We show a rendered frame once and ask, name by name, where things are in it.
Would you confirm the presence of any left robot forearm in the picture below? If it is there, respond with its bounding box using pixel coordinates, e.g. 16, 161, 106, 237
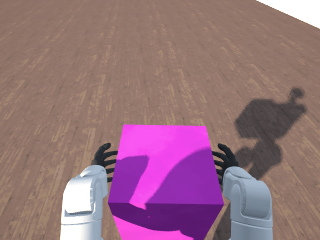
60, 165, 108, 240

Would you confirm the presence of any robot left hand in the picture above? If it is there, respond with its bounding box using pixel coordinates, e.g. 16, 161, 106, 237
91, 142, 118, 183

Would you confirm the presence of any carton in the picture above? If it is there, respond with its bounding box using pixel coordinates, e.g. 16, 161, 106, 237
107, 124, 224, 240

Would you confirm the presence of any right robot forearm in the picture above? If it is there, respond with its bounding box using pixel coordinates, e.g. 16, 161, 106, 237
222, 166, 273, 240

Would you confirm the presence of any robot right hand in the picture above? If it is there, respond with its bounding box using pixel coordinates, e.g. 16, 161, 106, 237
212, 143, 239, 185

